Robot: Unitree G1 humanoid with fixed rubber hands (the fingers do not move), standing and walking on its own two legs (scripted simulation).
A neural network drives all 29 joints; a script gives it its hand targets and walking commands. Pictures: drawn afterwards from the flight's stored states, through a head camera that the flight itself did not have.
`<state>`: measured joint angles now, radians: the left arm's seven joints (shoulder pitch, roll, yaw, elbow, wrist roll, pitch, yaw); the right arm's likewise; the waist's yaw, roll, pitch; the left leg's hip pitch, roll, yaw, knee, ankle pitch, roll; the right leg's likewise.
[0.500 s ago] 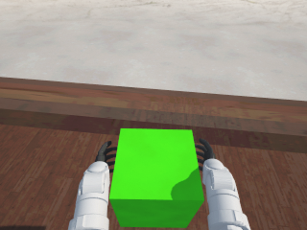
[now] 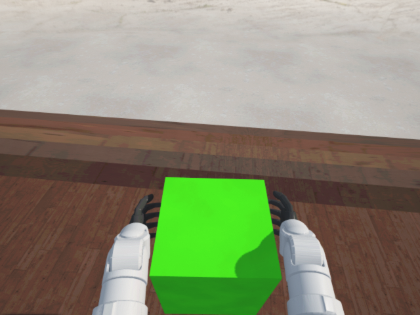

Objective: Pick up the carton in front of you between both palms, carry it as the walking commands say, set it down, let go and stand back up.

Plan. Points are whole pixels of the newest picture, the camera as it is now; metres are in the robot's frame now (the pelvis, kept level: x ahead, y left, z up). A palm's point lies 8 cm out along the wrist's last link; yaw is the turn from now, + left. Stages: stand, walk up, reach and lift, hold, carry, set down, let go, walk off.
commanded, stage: reach and lift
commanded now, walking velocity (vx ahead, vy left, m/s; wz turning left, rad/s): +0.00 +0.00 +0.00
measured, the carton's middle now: (212, 249) +0.29 +0.00 -0.05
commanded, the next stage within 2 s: hold in 0.24 s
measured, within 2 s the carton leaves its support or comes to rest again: neither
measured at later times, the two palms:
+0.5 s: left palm (138, 230) +0.28 +0.14 +0.05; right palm (294, 226) +0.28 -0.15 +0.06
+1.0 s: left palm (137, 228) +0.28 +0.15 +0.05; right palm (292, 226) +0.28 -0.15 +0.06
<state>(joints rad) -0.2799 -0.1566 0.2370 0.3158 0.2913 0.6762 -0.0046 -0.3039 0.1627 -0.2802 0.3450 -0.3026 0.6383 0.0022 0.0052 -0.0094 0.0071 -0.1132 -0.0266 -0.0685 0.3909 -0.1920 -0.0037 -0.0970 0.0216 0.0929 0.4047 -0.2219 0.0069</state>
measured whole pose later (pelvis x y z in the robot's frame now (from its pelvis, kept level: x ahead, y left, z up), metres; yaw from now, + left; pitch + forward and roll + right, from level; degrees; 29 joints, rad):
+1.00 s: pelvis -0.01 +0.00 +0.00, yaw +0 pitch -8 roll +0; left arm -0.29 -0.16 0.22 0.24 0.29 0.77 -0.01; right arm -0.31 0.16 -0.27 0.27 -0.30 0.74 0.01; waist 0.00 -0.01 0.03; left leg -0.05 -0.03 -0.07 0.37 -0.18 0.00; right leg -0.03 0.02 0.09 0.38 -0.21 0.01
